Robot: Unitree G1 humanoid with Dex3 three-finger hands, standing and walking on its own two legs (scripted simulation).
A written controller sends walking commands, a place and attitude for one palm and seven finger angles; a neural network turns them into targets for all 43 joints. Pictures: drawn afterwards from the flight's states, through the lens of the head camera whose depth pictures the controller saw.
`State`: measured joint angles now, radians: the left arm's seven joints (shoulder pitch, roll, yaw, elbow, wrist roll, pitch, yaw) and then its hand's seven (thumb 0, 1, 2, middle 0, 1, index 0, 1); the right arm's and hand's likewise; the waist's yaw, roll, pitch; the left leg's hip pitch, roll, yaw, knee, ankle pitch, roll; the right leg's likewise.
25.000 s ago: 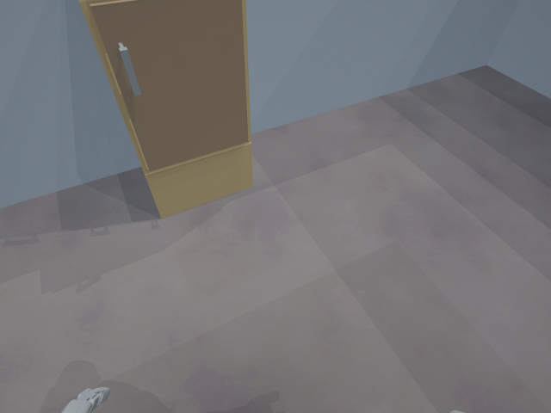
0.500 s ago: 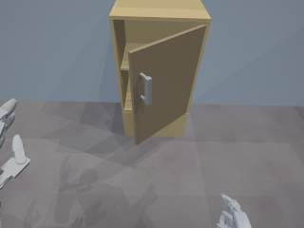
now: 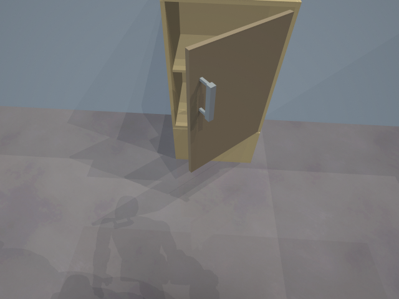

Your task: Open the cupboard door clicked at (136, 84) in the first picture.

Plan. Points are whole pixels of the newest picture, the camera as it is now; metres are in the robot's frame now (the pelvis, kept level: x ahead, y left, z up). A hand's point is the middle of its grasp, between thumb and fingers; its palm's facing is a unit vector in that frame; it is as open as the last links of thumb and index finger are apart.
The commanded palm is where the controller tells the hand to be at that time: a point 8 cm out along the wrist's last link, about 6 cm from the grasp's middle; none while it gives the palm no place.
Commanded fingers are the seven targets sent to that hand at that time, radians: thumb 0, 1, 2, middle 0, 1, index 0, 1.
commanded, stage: let the arm hang, fingers relaxed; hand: left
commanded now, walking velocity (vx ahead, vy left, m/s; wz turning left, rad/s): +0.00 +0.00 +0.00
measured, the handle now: (206, 99) +0.68 +0.02 -0.03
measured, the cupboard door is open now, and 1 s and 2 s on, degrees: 40 40 40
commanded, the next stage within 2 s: look to check the result in 0.58 s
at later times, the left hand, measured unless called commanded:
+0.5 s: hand out of the picture +0.06 +0.22 -0.16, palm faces -0.01 -0.96 -0.27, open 7.4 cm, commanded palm none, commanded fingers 0.00 0.90 0.90 -0.20 -0.30 -0.20 -0.30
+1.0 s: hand out of the picture +0.08 +0.23 -0.15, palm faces -0.02 -0.95 -0.32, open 7.4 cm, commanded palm none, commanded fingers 0.00 0.90 0.90 -0.20 -0.30 -0.20 -0.30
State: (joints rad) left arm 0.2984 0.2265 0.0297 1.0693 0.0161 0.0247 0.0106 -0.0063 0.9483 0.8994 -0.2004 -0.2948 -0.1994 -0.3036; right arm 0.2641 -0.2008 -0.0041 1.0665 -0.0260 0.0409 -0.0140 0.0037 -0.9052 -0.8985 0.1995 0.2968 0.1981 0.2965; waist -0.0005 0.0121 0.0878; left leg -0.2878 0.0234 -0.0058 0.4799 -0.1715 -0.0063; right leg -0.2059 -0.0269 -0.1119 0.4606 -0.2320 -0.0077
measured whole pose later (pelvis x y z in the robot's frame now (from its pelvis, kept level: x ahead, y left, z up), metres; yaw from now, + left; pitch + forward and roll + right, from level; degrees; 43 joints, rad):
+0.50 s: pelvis +0.01 +0.01 +0.01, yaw -1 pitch -2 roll +0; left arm 0.16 0.24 0.03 1.13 0.02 -0.01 0.01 0.00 0.91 0.90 -0.20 -0.29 -0.20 -0.30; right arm 0.17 -0.24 -0.01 1.13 -0.02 0.01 -0.01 0.00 -0.90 -0.90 0.20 0.30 0.20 0.30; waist -0.01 0.02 0.05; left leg -0.21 0.01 0.02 0.39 -0.14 0.00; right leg -0.16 -0.04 -0.08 0.41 -0.21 0.01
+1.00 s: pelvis +0.02 +0.00 +0.01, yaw -1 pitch -2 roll +0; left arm 0.13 0.28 0.02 1.15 0.01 -0.01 0.01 0.01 0.91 0.90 -0.20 -0.29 -0.20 -0.30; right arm 0.13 -0.28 0.00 1.14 -0.02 0.01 -0.01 0.00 -0.90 -0.90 0.20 0.30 0.20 0.30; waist 0.00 0.02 0.07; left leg -0.17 0.02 0.02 0.34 -0.14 -0.01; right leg -0.12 -0.03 -0.09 0.35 -0.21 0.00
